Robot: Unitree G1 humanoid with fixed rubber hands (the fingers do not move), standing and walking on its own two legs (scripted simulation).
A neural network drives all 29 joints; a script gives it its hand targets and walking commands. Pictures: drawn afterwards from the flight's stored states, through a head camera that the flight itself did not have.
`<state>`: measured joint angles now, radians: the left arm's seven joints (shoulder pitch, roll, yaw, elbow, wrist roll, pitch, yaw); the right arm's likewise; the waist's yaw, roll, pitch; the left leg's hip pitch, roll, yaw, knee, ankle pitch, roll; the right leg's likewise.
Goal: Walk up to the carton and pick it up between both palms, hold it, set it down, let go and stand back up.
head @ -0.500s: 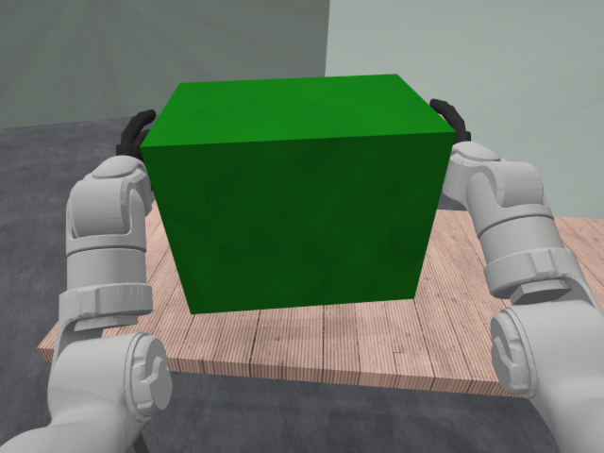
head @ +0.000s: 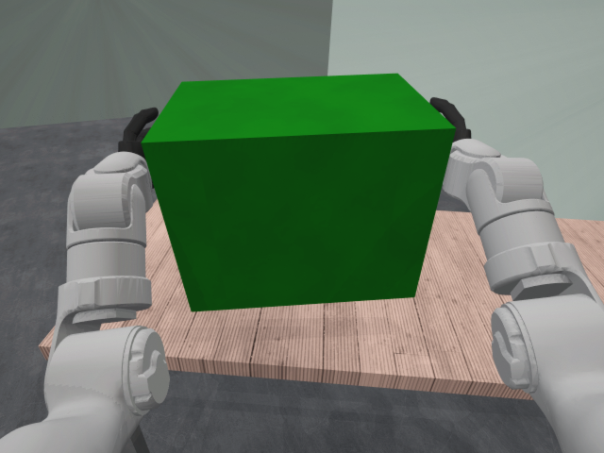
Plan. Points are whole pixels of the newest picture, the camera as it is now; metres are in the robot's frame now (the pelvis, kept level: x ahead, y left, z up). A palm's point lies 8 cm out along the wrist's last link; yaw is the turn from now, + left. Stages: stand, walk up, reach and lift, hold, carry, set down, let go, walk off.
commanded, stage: hold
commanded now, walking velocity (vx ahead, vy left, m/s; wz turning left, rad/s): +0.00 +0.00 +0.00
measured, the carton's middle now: (297, 189) +0.39 +0.00 +0.25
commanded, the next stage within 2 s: none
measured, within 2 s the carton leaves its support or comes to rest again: neither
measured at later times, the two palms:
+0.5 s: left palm (137, 169) +0.37 +0.20 +0.28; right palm (452, 156) +0.37 -0.18 +0.30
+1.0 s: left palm (136, 168) +0.37 +0.20 +0.29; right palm (452, 155) +0.37 -0.18 +0.31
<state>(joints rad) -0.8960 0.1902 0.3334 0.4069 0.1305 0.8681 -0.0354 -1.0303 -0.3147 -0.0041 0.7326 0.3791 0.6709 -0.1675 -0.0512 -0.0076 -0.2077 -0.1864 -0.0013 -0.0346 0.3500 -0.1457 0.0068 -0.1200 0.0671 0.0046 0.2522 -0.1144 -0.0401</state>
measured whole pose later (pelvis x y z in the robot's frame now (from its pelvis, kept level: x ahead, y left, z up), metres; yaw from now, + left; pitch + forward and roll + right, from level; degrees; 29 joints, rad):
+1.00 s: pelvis +0.00 +0.00 +0.00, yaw +0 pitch -1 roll -1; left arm -0.90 0.19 0.33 0.41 0.13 0.87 -0.04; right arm -1.03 -0.32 -0.01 0.73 0.39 0.68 -0.17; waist -0.05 -0.01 -0.21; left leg -0.19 0.00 -0.04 0.35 -0.15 0.01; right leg -0.12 0.07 0.02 0.25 -0.11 -0.04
